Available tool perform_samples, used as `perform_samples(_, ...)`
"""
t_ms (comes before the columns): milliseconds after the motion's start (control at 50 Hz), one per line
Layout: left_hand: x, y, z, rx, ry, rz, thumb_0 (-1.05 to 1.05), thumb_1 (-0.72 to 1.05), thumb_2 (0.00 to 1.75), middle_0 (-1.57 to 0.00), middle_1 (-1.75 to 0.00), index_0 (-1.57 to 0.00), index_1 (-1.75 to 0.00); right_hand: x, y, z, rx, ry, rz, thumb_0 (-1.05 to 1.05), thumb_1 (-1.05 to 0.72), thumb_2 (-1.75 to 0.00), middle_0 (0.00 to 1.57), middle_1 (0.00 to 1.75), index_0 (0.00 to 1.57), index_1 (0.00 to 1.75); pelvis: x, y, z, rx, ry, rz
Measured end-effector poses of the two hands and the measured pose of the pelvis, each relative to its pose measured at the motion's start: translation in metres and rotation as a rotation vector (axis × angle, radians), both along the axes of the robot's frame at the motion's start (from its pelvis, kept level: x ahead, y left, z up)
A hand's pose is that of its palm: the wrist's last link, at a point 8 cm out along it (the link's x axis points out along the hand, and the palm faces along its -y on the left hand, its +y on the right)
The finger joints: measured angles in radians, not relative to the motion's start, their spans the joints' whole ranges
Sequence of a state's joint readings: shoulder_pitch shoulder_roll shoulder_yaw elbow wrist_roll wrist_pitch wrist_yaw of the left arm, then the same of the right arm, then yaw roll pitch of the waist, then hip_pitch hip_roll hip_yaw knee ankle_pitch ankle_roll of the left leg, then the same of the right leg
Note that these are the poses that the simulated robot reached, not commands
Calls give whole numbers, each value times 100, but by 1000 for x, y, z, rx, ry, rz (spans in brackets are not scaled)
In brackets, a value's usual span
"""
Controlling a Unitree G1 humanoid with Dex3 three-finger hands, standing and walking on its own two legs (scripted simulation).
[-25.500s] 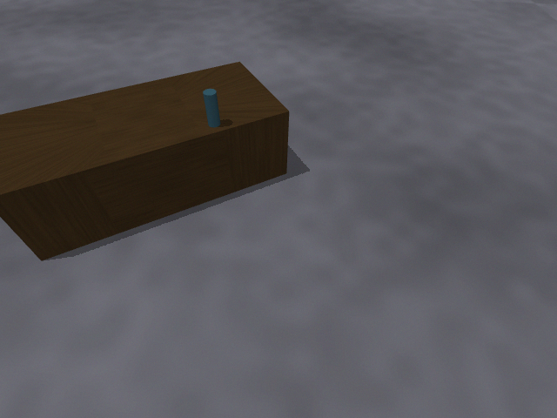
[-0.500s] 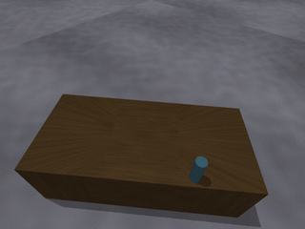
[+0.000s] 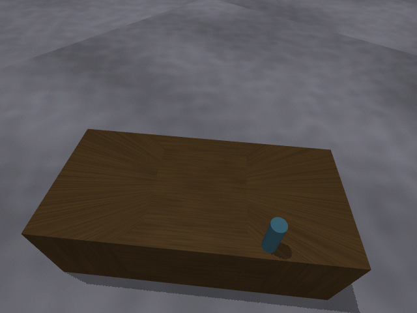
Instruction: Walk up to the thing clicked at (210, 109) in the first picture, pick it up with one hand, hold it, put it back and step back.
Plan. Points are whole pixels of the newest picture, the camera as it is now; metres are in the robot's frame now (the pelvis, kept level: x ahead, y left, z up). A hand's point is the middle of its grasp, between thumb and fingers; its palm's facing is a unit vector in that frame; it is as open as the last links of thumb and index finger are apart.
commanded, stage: home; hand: right
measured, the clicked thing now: (273, 235) +0.43 -0.21 -0.31
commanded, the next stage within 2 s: stand in 0.08 s
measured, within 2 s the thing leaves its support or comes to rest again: neither
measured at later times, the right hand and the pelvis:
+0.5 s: hand out of the picture +0.06 -0.26 -0.15, palm faces -0.03 +0.93 -0.36, open 12.4 cm; pelvis -0.01 +0.00 +0.00, yaw +0 degrees
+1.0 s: hand out of the picture +0.08 -0.26 -0.15, palm faces -0.05 +0.93 -0.36, open 7.4 cm; pelvis +0.01 -0.01 +0.00, yaw +1 degrees
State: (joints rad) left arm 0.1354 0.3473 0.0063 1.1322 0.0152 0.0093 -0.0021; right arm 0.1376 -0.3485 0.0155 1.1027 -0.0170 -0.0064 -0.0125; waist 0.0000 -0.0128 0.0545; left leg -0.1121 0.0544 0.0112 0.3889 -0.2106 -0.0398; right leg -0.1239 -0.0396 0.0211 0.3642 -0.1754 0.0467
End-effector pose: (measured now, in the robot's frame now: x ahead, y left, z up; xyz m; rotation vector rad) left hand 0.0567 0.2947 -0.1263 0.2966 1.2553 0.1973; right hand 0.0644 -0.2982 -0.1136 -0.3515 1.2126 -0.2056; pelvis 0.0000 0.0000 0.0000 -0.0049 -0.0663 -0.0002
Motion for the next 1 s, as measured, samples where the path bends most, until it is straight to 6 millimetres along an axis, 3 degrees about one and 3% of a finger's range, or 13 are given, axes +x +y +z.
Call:
perform_samples(300,5,-1,5,6,-26,-3,0,90,90,-21,-30,-20,-30,-1,-4,0,2,-5,-4,0,45,-13,10,12,10,12,-3,-2,1,1,-7,4)
perform_samples(400,1,-1,5,9,-22,0,0,90,90,-21,-30,-20,-30,-6,-5,-1,7,7,-7,0,22,-36,16,22,16,21,-5,-4,1,2,-7,7)
perform_samples(520,-6,-1,4,10,-3,6,0,90,90,-21,-30,-20,-30,-14,-7,-3,11,30,-12,0,-18,-68,19,28,19,27,-6,-5,1,2,-2,9)
perform_samples(680,-12,-1,3,9,27,14,1,90,90,-21,-30,-20,-30,-18,-9,-5,12,64,-15,0,-68,-85,20,30,20,29,-3,-6,1,2,10,13)
perform_samples(800,-6,-2,3,8,26,14,1,90,90,-21,-30,-20,-30,-11,-8,-6,14,62,-12,1,-84,-89,20,30,20,30,2,-6,1,2,14,14)
perform_samples(1000,13,-5,6,5,-21,9,0,90,90,-21,-30,-20,-30,12,-6,-3,16,16,10,1,-89,-90,20,30,20,30,7,-7,1,1,12,19)
